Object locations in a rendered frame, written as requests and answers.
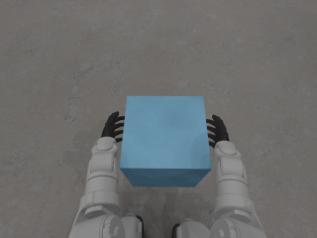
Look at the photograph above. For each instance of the right robot hand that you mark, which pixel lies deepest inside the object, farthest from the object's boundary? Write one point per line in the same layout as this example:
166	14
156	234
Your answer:
220	130

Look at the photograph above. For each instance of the robot right upper arm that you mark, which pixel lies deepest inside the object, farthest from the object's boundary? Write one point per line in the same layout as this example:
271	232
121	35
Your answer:
228	227

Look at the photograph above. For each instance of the right robot thigh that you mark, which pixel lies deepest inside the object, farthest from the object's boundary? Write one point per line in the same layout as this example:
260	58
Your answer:
192	229

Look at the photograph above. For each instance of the carton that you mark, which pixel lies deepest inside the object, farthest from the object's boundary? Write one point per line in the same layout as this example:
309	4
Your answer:
165	141

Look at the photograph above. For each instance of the robot left upper arm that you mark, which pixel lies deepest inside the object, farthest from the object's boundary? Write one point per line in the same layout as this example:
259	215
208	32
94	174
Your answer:
104	226

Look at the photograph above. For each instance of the left robot forearm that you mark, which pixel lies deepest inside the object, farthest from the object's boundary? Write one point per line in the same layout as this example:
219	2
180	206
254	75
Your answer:
101	185

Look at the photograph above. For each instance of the right robot forearm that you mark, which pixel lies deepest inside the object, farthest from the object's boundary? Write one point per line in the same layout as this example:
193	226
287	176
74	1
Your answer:
231	186

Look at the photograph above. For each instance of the robot left shin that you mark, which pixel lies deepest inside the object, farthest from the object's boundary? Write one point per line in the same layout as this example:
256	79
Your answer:
131	215

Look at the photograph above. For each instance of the left robot hand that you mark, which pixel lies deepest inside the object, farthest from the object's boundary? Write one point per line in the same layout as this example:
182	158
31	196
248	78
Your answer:
110	126

